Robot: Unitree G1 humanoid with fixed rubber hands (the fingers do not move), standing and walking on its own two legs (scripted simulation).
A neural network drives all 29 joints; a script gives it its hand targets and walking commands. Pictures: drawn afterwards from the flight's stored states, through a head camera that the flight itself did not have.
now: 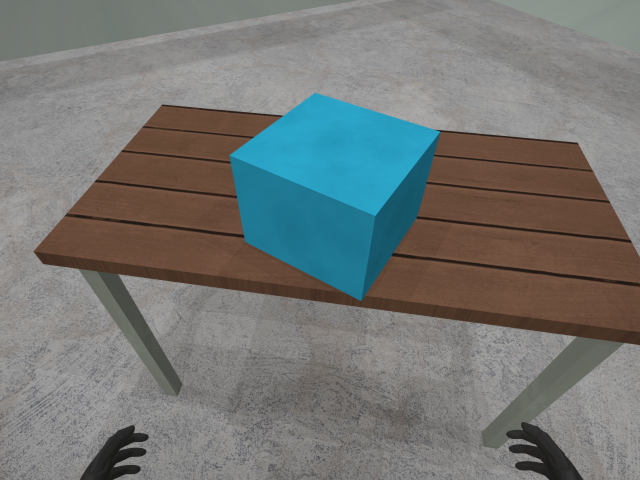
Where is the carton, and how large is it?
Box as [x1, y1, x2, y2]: [229, 93, 439, 300]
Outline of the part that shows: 314,93 229,155 244,237 246,242 361,300 417,215 439,131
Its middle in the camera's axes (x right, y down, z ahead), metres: +0.03 -0.09 +0.68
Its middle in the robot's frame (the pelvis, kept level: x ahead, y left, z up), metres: +0.57 -0.03 +0.04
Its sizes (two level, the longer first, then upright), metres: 0.242 0.238 0.190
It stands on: a table, 0.71 m high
